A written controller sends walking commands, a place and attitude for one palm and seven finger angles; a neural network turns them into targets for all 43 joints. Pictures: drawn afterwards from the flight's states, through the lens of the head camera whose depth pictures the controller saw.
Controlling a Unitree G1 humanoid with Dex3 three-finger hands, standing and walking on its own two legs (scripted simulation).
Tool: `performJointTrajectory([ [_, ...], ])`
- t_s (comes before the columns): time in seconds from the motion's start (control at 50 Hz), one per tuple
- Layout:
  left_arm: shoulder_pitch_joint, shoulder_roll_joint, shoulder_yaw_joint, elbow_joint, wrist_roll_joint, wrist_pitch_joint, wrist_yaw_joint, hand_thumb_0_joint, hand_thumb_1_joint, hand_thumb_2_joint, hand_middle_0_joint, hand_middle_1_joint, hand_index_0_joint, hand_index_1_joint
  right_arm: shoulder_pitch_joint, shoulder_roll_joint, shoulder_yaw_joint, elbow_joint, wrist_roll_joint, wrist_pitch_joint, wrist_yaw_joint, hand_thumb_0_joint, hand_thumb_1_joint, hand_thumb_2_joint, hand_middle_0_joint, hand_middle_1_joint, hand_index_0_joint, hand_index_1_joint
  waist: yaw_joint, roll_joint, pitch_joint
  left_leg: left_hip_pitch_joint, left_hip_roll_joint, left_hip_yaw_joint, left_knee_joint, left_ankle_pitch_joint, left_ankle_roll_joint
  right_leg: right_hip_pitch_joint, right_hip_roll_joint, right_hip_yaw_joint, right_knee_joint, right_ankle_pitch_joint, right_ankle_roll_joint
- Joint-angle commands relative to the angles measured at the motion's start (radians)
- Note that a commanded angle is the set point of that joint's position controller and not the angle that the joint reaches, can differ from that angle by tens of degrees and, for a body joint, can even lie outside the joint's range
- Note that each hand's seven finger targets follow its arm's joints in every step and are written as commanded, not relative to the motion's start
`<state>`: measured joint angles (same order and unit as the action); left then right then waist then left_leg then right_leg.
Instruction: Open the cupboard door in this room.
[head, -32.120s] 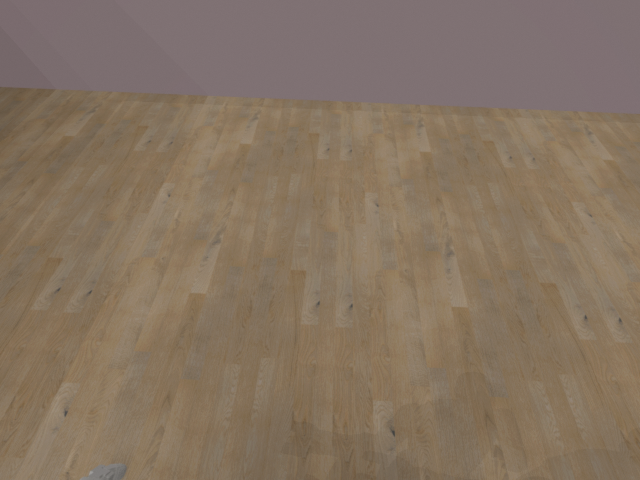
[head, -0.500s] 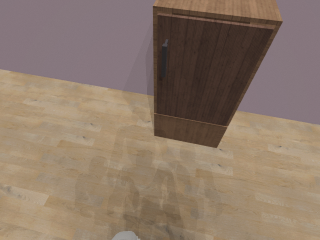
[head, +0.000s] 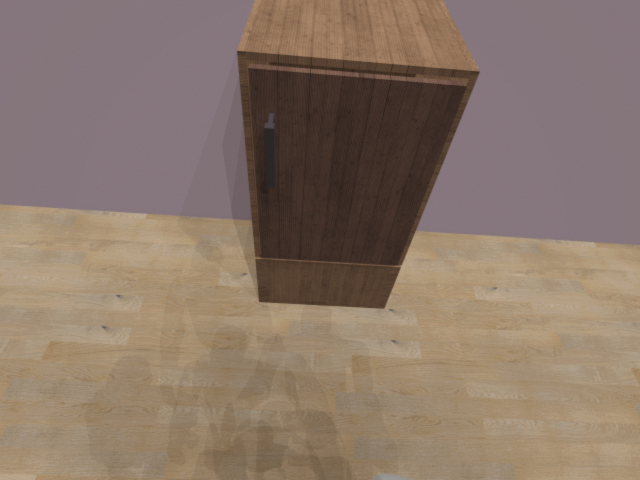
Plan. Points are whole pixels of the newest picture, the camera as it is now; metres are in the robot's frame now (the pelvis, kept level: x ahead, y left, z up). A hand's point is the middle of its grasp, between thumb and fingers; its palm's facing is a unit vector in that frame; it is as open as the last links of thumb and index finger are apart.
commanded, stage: take the last steps up to it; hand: left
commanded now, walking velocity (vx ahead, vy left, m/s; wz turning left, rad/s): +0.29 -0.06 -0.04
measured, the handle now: (271, 151) +0.75 +0.12 -0.06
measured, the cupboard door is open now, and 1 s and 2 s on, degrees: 0 0 0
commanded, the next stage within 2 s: come to a stop and stand still in 0.52 s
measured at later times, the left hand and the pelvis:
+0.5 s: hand out of the picture +0.15 +0.10 -0.17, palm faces +0.06 -0.97 -0.22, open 7.2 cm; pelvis +0.12 -0.09 -0.01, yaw +1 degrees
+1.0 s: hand (244, 437) +0.22 +0.11 -0.19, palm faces +0.07 -0.97 -0.21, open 7.4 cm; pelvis +0.19 -0.08 -0.01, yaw +1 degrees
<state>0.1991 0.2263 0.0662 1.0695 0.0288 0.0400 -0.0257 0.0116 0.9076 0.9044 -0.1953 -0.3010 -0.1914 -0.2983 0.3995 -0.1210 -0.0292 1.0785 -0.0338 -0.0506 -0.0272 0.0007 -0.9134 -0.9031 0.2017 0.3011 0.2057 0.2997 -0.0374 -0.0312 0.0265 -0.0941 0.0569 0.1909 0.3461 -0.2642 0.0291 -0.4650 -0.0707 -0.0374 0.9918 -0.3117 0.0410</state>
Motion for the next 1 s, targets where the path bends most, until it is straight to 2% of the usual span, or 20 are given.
performJointTrajectory([
  [0.0, -0.161, -0.005, -0.016, -0.112, -0.008, -0.037, -0.013, 0.000, 0.900, 0.900, -0.200, -0.300, -0.200, -0.300, 0.129, -0.177, -0.040, 0.019, -0.002, -0.008, -0.008, 0.000, -0.900, -0.900, 0.200, 0.300, 0.200, 0.300, -0.035, 0.175, 0.068, 0.099, 0.294, -0.236, -0.153, 0.189, 0.116, -0.150, -0.037, -0.015, -0.147, -0.010, -0.012],
  [0.06, -0.180, -0.009, -0.019, -0.117, -0.011, -0.047, -0.013, 0.000, 0.900, 0.900, -0.200, -0.300, -0.200, -0.300, 0.105, -0.182, -0.046, 0.026, -0.004, -0.001, 0.000, 0.000, -0.900, -0.900, 0.200, 0.300, 0.200, 0.300, -0.032, 0.186, 0.078, 0.011, 0.279, -0.207, -0.135, 0.135, 0.103, -0.022, -0.022, -0.055, -0.289, -0.036, -0.024],
  [0.1, -0.118, -0.012, -0.012, -0.098, -0.012, -0.055, -0.011, 0.000, 0.900, 0.900, -0.200, -0.300, -0.200, -0.300, 0.060, -0.188, -0.048, 0.027, -0.002, 0.002, 0.002, 0.000, -0.900, -0.900, 0.200, 0.300, 0.200, 0.300, 0.009, 0.185, 0.064, -0.051, 0.263, -0.175, -0.091, 0.106, 0.080, 0.107, -0.001, -0.082, -0.395, 0.012, -0.033],
  [0.14, 0.037, 0.019, -0.004, -0.036, -0.009, -0.068, -0.001, 0.000, 0.900, 0.900, -0.200, -0.300, -0.200, -0.300, 0.050, -0.170, -0.045, 0.035, 0.007, 0.005, 0.007, 0.000, -0.900, -0.900, 0.200, 0.300, 0.200, 0.300, 0.077, 0.096, 0.005, -0.135, 0.185, -0.101, 0.071, 0.108, 0.023, 0.359, 0.039, -0.122, -0.531, 0.109, -0.048],
  [0.16, 0.159, 0.085, 0.008, 0.002, -0.007, -0.079, 0.011, 0.000, 0.900, 0.900, -0.200, -0.300, -0.200, -0.300, 0.046, -0.137, -0.038, 0.031, 0.016, 0.002, 0.017, 0.000, -0.900, -0.900, 0.200, 0.300, 0.200, 0.300, 0.134, -0.017, -0.048, -0.291, 0.135, -0.035, 0.269, 0.056, -0.012, 0.568, -0.067, 0.002, -0.579, 0.053, -0.089],
  [0.18, 0.287, 0.191, 0.032, 0.036, -0.009, -0.091, 0.026, 0.000, 0.900, 0.900, -0.200, -0.300, -0.200, -0.300, 0.025, -0.059, -0.017, -0.010, 0.025, 0.002, 0.022, 0.000, -0.900, -0.900, 0.200, 0.300, 0.200, 0.300, 0.169, -0.278, -0.085, -0.516, 0.009, 0.008, 0.569, -0.324, -0.049, 0.683, -0.323, 0.358, -0.694, 0.034, -0.184],
  [0.2, 0.288, 0.216, 0.036, 0.034, -0.025, -0.090, 0.034, 0.000, 0.900, 0.900, -0.200, -0.300, -0.200, -0.300, -0.032, -0.110, -0.025, -0.041, 0.026, 0.021, 0.021, 0.000, -0.900, -0.900, 0.200, 0.300, 0.200, 0.300, 0.170, -0.244, -0.087, -0.530, 0.022, -0.126, 0.720, -0.370, -0.033, 0.570, -0.377, 0.467, -0.782, -0.025, -0.220],
  [0.24, 0.117, 0.130, 0.021, -0.005, -0.021, -0.087, 0.039, 0.000, 0.900, 0.900, -0.200, -0.300, -0.200, -0.300, -0.064, -0.107, -0.041, -0.031, 0.018, 0.024, 0.022, 0.000, -0.900, -0.900, 0.200, 0.300, 0.200, 0.300, 0.100, -0.122, 0.059, -0.578, 0.075, -0.180, 0.843, -0.194, -0.025, 0.391, -0.335, 0.375, -0.826, -0.207, -0.224],
  [0.26, 0.068, 0.079, 0.011, -0.020, -0.020, -0.089, 0.044, 0.000, 0.900, 0.900, -0.200, -0.300, -0.200, -0.300, -0.050, -0.093, -0.044, -0.015, 0.013, 0.026, 0.027, 0.000, -0.900, -0.900, 0.200, 0.300, 0.200, 0.300, 0.067, -0.039, 0.064, -0.525, 0.096, -0.173, 0.813, -0.127, -0.033, 0.333, -0.292, 0.265, -0.821, -0.129, -0.204],
  [0.3, 0.045, 0.027, -0.009, -0.025, -0.016, -0.106, 0.044, 0.000, 0.900, 0.900, -0.200, -0.300, -0.200, -0.300, 0.003, -0.065, -0.038, 0.003, 0.007, 0.037, 0.029, 0.000, -0.900, -0.900, 0.200, 0.300, 0.200, 0.300, 0.021, -0.056, 0.049, -0.442, 0.094, -0.150, 0.743, -0.049, -0.054, 0.273, -0.221, 0.106, -0.820, 0.089, -0.172],
  [0.38, 0.083, 0.021, -0.013, -0.023, -0.011, -0.124, 0.045, 0.000, 0.900, 0.900, -0.200, -0.300, -0.200, -0.300, -0.048, -0.059, -0.036, -0.026, 0.009, 0.041, 0.036, 0.000, -0.900, -0.900, 0.200, 0.300, 0.200, 0.300, 0.020, -0.071, 0.037, -0.435, 0.079, -0.131, 0.619, -0.012, -0.070, 0.292, -0.210, 0.046, -0.801, 0.325, -0.198],
  [0.54, 0.156, 0.074, -0.014, 0.028, -0.007, -0.120, 0.044, 0.000, 0.900, 0.900, -0.200, -0.300, -0.200, -0.300, -0.257, -0.087, -0.019, -0.097, 0.015, 0.023, 0.047, 0.000, -0.900, -0.900, 0.200, 0.300, 0.200, 0.300, 0.063, -0.092, 0.059, -0.362, 0.032, -0.095, 0.332, -0.012, -0.047, 0.378, -0.220, 0.047, -0.750, 0.431, -0.201],
  [0.6, 0.155, 0.069, -0.016, 0.043, -0.013, -0.110, 0.047, 0.000, 0.900, 0.900, -0.200, -0.300, -0.200, -0.300, -0.195, -0.097, -0.012, -0.072, 0.012, 0.008, 0.036, 0.000, -0.900, -0.900, 0.200, 0.300, 0.200, 0.300, 0.021, -0.031, 0.020, -0.156, -0.011, -0.061, 0.147, 0.082, -0.035, 0.356, -0.171, 0.002, -0.608, 0.533, -0.155],
  [0.62, 0.161, 0.049, -0.025, 0.044, -0.016, -0.104, 0.050, 0.000, 0.900, 0.900, -0.200, -0.300, -0.200, -0.300, -0.112, -0.129, -0.013, -0.044, 0.010, -0.002, 0.026, 0.000, -0.900, -0.900, 0.200, 0.300, 0.200, 0.300, -0.006, 0.020, -0.045, 0.011, 0.024, -0.103, 0.078, 0.313, -0.020, 0.310, -0.118, -0.038, -0.464, 0.554, -0.107],
  [0.64, 0.198, 0.008, -0.038, 0.040, -0.022, -0.101, 0.054, 0.000, 0.900, 0.900, -0.200, -0.300, -0.200, -0.300, -0.041, -0.196, -0.022, -0.025, 0.006, -0.007, 0.013, 0.000, -0.900, -0.900, 0.200, 0.300, 0.200, 0.300, -0.019, 0.146, -0.136, 0.226, 0.192, -0.260, 0.135, 0.726, 0.057, 0.153, -0.039, -0.084, -0.320, 0.346, -0.049],
  [0.66, 0.214, -0.023, -0.054, 0.042, -0.029, -0.093, 0.059, 0.000, 0.900, 0.900, -0.200, -0.300, -0.200, -0.300, -0.035, -0.225, -0.023, -0.020, 0.021, 0.006, 0.002, 0.000, -0.900, -0.900, 0.200, 0.300, 0.200, 0.300, -0.007, 0.248, -0.159, 0.228, 0.340, -0.365, 0.102, 1.053, 0.150, 0.119, 0.005, -0.065, -0.192, -0.192, -0.017],
  [0.68, 0.215, -0.017, -0.055, 0.058, -0.028, -0.076, 0.069, 0.000, 0.900, 0.900, -0.200, -0.300, -0.200, -0.300, -0.082, -0.221, -0.013, -0.011, 0.028, 0.011, -0.014, 0.000, -0.900, -0.900, 0.200, 0.300, 0.200, 0.300, 0.012, 0.252, -0.160, 0.172, 0.352, -0.355, 0.069, 1.128, 0.176, 0.136, -0.011, 0.007, -0.145, -0.329, -0.003],
  [0.72, 0.182, -0.005, -0.049, 0.066, -0.021, -0.053, 0.072, 0.000, 0.900, 0.900, -0.200, -0.300, -0.200, -0.300, -0.176, -0.196, -0.011, -0.020, 0.027, 0.021, -0.025, 0.000, -0.900, -0.900, 0.200, 0.300, 0.200, 0.300, 0.032, 0.188, -0.038, 0.055, 0.298, -0.301, 0.038, 1.001, 0.163, 0.131, -0.035, 0.033, -0.171, -0.268, -0.001],
  [0.86, 0.154, 0.009, -0.007, 0.004, -0.006, 0.004, 0.059, 0.000, 0.900, 0.900, -0.200, -0.300, -0.200, -0.300, -0.219, -0.209, -0.056, -0.055, 0.020, 0.052, -0.028, 0.000, -0.900, -0.900, 0.200, 0.300, 0.200, 0.300, 0.042, 0.097, -0.068, -0.047, 0.291, -0.253, 0.003, 0.679, 0.164, 0.063, -0.005, 0.039, 0.028, -0.161, 0.007],
  [0.98, 0.106, -0.006, -0.010, -0.053, -0.010, 0.000, 0.050, 0.000, 0.900, 0.900, -0.200, -0.300, -0.200, -0.300, -0.269, -0.218, -0.065, -0.082, 0.007, 0.058, -0.006, 0.000, -0.900, -0.900, 0.200, 0.300, 0.200, 0.300, 0.053, 0.233, -0.048, -0.145, 0.242, -0.240, -0.008, 0.367, 0.128, 0.148, 0.004, -0.007, -0.184, -0.129, -0.006],
])
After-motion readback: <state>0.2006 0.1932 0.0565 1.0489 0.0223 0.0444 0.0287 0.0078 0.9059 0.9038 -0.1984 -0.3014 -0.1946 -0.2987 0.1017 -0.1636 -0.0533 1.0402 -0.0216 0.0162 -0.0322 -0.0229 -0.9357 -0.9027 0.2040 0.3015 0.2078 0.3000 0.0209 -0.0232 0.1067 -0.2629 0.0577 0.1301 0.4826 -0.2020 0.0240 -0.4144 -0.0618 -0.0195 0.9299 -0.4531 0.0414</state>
